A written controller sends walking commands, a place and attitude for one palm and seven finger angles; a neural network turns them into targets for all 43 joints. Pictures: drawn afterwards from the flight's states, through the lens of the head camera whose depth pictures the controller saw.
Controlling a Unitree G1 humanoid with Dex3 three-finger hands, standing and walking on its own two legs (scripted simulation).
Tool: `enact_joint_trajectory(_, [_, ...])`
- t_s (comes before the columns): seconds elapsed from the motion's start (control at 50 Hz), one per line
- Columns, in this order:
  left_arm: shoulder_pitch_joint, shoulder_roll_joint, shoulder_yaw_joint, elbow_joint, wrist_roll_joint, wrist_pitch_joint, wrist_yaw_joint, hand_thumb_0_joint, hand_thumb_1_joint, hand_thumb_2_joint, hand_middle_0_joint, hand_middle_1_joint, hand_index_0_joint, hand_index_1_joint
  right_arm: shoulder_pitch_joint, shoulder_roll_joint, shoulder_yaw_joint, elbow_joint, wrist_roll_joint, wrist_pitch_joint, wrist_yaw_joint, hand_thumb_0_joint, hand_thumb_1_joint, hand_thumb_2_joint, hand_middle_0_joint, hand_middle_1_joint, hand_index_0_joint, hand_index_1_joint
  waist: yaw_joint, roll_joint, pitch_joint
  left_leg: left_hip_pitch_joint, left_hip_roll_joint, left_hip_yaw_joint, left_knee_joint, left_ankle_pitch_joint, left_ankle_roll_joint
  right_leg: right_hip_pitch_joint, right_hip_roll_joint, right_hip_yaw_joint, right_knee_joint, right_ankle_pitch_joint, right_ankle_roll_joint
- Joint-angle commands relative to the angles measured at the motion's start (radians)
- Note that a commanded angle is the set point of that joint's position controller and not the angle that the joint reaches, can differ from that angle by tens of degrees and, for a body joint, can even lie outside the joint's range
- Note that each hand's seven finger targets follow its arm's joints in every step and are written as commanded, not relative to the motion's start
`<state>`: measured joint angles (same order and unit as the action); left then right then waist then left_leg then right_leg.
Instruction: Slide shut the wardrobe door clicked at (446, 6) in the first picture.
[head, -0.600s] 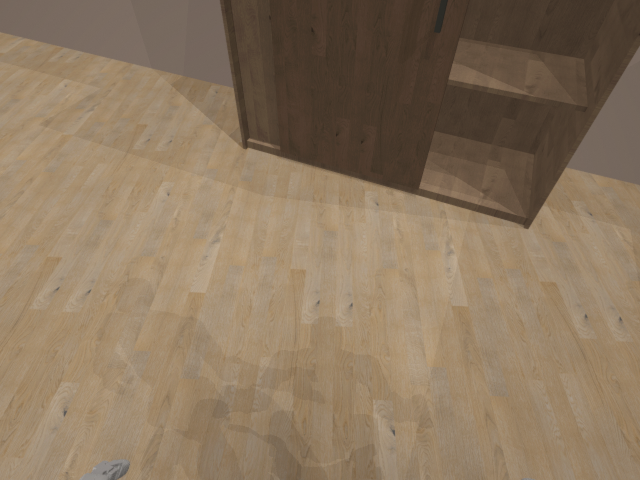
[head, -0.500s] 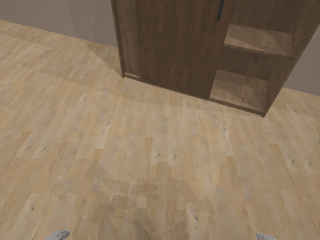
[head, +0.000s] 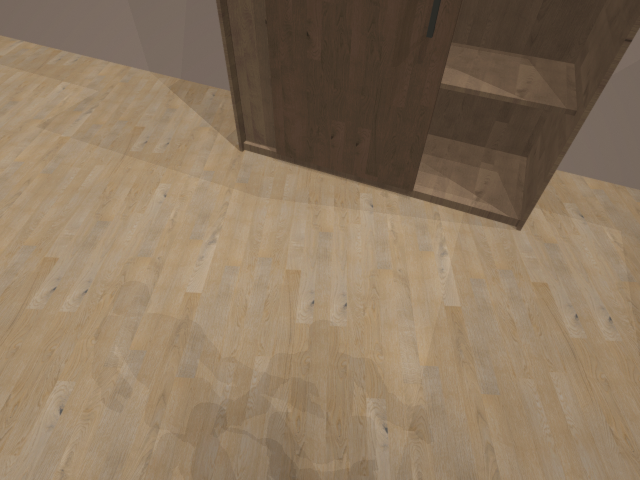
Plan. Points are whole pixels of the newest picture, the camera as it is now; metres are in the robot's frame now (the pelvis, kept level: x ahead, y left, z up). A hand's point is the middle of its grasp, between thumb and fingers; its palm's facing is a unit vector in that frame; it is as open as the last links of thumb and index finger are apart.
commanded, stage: stand and wait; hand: left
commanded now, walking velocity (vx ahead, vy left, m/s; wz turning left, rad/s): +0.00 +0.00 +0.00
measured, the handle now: out of the picture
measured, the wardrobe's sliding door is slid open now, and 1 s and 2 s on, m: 0.49 0.49 0.49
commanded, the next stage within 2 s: look at it before walking up in 0.30 s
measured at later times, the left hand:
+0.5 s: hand out of the picture +0.07 +0.24 -0.15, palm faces -0.04 -0.94 -0.33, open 7.4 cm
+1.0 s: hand out of the picture +0.07 +0.24 -0.15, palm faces -0.03 -0.94 -0.34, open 7.4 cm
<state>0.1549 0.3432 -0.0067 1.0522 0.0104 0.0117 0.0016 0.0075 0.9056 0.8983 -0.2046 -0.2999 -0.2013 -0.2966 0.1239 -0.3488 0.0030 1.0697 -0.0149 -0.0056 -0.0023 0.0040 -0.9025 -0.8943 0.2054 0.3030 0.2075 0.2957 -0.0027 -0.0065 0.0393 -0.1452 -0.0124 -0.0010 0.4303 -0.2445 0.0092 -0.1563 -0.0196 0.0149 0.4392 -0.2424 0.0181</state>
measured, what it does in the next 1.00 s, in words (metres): stands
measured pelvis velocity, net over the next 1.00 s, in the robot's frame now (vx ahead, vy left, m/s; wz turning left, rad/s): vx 0.00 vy -0.01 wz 0.00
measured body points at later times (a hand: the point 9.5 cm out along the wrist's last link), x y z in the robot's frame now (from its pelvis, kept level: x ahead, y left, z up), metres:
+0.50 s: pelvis -0.01 -0.01 +0.00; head -0.01 -0.01 +0.45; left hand +0.07 +0.29 -0.13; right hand +0.06 -0.30 -0.13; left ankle -0.01 +0.11 -0.74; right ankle +0.00 -0.13 -0.74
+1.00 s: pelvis +0.00 -0.01 +0.00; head +0.00 -0.01 +0.45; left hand +0.07 +0.29 -0.13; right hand +0.08 -0.30 -0.13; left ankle -0.01 +0.11 -0.74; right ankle +0.00 -0.13 -0.74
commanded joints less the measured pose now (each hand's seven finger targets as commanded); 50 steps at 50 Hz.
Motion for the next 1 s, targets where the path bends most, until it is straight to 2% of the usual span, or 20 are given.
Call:
enact_joint_trajectory(0.0, [-0.064,0.204,0.04,-0.067,-0.002,-0.032,0.011,0.0,0.9,0.9,-0.2,-0.3,-0.2,-0.3,-0.065,-0.199,-0.044,-0.063,0.006,-0.025,-0.01,0.0,-0.9,-0.9,0.2,0.3,0.2,0.3,0.002,-0.003,-0.064,-0.011,0.121,-0.098,-0.089,0.14,0.027,0.005,-0.097,0.095,-0.083,0.132,-0.049])
enact_joint_trajectory(0.32, [-0.062,0.202,0.039,-0.044,0.001,-0.033,0.009,0.0,0.9,0.9,-0.2,-0.3,-0.2,-0.3,-0.048,-0.197,-0.041,-0.027,0.006,-0.026,-0.006,0.0,-0.9,-0.9,0.2,0.3,0.2,0.3,0.003,-0.005,-0.041,-0.021,0.123,-0.105,-0.12,0.083,0.022,-0.019,-0.095,0.109,-0.118,0.049,-0.047])
enact_joint_trajectory(0.38, [-0.059,0.202,0.039,-0.042,0.001,-0.035,0.01,0.0,0.9,0.9,-0.2,-0.3,-0.2,-0.3,-0.046,-0.199,-0.042,-0.027,0.007,-0.028,-0.007,0.0,-0.9,-0.9,0.2,0.3,0.2,0.3,0.002,-0.005,-0.064,-0.002,0.126,-0.106,-0.114,0.112,0.023,-0.013,-0.095,0.106,-0.111,0.08,-0.048])
enact_joint_trajectory(0.44, [-0.06,0.201,0.038,-0.039,0.001,-0.035,0.009,0.0,0.9,0.9,-0.2,-0.3,-0.2,-0.3,-0.048,-0.196,-0.041,-0.025,0.007,-0.027,-0.007,0.0,-0.9,-0.9,0.2,0.3,0.2,0.3,0.002,-0.008,-0.048,-0.012,0.124,-0.104,-0.117,0.1,0.02,-0.02,-0.095,0.109,-0.117,0.071,-0.048])
enact_joint_trajectory(0.52, [-0.059,0.2,0.039,-0.038,0.0,-0.037,0.01,0.0,0.9,0.9,-0.2,-0.3,-0.2,-0.3,-0.043,-0.197,-0.041,-0.021,0.007,-0.029,-0.008,0.0,-0.9,-0.9,0.2,0.3,0.2,0.3,0.001,-0.007,-0.071,0.003,0.129,-0.101,-0.111,0.143,0.02,0.0,-0.099,0.102,-0.108,0.123,-0.048])
enact_joint_trajectory(0.64, [-0.054,0.201,0.038,-0.034,0.0,-0.038,0.011,0.0,0.9,0.9,-0.2,-0.3,-0.2,-0.3,-0.049,-0.195,-0.041,-0.019,0.008,-0.029,-0.009,0.0,-0.9,-0.9,0.2,0.3,0.2,0.3,0.001,-0.001,-0.069,0.015,0.129,-0.1,-0.111,0.164,0.019,0.002,-0.101,0.103,-0.11,0.154,-0.049])
enact_joint_trajectory(0.98, [-0.055,0.205,0.039,-0.032,0.001,-0.039,0.01,0.0,0.9,0.9,-0.2,-0.3,-0.2,-0.3,-0.055,-0.198,-0.04,-0.021,0.009,-0.027,-0.009,0.0,-0.9,-0.9,0.2,0.3,0.2,0.3,0.002,-0.004,-0.062,0.023,0.132,-0.099,-0.12,0.177,0.017,0.008,-0.099,0.099,-0.119,0.169,-0.048])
